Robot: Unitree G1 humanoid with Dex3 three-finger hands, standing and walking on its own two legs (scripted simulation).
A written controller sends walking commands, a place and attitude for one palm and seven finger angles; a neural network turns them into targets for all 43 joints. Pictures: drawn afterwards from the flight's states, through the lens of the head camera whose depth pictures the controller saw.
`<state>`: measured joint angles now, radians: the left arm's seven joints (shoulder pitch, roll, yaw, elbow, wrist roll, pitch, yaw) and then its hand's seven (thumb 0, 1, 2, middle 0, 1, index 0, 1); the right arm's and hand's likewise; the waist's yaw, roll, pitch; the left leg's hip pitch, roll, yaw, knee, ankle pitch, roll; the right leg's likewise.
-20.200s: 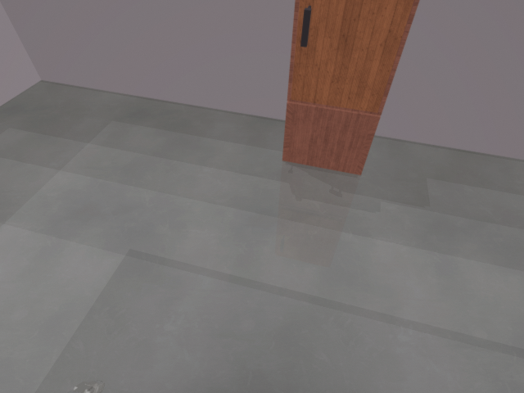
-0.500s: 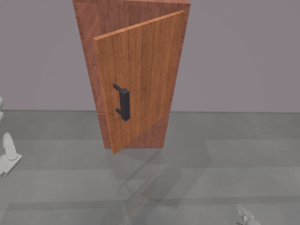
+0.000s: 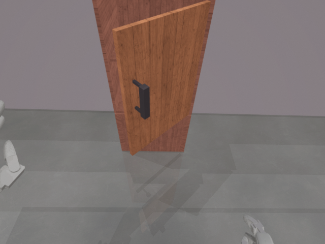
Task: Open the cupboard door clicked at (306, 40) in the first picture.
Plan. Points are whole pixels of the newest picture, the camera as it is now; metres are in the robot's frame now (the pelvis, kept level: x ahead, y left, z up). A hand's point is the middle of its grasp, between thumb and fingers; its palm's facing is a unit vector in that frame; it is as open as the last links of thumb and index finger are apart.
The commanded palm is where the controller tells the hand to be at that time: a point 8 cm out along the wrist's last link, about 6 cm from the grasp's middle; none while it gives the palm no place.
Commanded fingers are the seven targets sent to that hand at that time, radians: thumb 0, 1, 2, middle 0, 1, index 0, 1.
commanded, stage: stop stepping back and stand still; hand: left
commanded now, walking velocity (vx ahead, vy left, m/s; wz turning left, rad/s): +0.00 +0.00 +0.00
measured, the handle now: (140, 99) +0.57 +0.11 +0.01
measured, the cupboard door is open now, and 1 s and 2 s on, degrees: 44 44 44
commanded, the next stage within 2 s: let the arm hang, fingers relaxed in 0.10 s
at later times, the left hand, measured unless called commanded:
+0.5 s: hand out of the picture +0.03 +0.19 -0.17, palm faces +0.03 -0.98 -0.18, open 7.2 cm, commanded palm none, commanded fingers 0.00 0.90 0.90 -0.20 -0.30 -0.20 -0.30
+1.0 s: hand out of the picture -0.07 +0.18 -0.17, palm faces +0.07 -0.98 -0.19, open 7.4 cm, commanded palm none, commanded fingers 0.00 0.90 0.90 -0.20 -0.30 -0.20 -0.30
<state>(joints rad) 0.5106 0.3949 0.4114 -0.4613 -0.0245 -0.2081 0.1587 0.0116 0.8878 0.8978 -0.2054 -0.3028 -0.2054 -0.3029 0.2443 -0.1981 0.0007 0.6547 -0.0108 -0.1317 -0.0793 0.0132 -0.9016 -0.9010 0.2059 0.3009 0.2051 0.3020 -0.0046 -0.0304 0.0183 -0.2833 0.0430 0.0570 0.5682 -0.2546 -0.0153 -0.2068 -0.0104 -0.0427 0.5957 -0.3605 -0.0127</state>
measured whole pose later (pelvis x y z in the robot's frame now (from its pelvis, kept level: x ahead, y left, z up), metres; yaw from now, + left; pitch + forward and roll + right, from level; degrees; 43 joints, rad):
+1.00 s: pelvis -0.03 +0.02 +0.01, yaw +2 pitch -2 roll +0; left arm 0.33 0.13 0.01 1.15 0.02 0.01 0.03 0.00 0.91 0.90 -0.19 -0.30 -0.19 -0.30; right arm 0.30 -0.10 0.00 1.13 -0.03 0.03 -0.02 0.01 -0.91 -0.90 0.20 0.30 0.20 0.30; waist -0.01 0.02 0.03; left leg -0.28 0.01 0.03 0.46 -0.15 0.01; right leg -0.18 -0.03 -0.07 0.47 -0.26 0.00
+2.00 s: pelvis +0.00 +0.00 +0.01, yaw +2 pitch -2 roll +0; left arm 0.27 0.13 0.01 1.15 0.01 -0.01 0.03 0.00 0.91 0.90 -0.19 -0.30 -0.19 -0.30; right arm 0.26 -0.13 0.00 1.15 -0.03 0.01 -0.04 0.01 -0.92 -0.90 0.20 0.30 0.20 0.30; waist -0.01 0.00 0.06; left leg -0.22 0.03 0.03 0.42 -0.17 -0.02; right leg -0.12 -0.01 -0.08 0.43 -0.28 -0.01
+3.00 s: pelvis +0.02 -0.01 +0.00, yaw -26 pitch +2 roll -1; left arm 0.24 0.22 0.08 0.93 0.02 0.05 0.00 0.00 0.90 0.90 -0.20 -0.30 -0.20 -0.30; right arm 0.08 -0.19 -0.03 0.86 -0.01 0.01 -0.04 0.00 -0.90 -0.90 0.20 0.30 0.20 0.30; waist 0.03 -0.03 0.07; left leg -0.30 0.03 -0.03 0.55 -0.28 0.00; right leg -0.35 0.14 0.16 0.65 -0.37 -0.03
